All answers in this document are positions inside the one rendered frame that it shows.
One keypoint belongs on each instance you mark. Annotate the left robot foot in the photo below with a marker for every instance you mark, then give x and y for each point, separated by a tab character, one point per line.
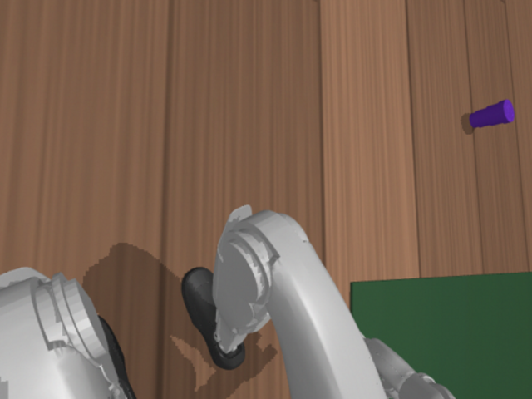
118	359

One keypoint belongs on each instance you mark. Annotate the right robot foot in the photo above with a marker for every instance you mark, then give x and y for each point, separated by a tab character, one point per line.
196	291

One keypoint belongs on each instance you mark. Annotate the right robot hand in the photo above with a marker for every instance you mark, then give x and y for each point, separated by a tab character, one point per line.
391	368

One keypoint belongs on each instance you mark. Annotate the right robot arm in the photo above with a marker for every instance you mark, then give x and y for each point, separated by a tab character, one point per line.
421	386

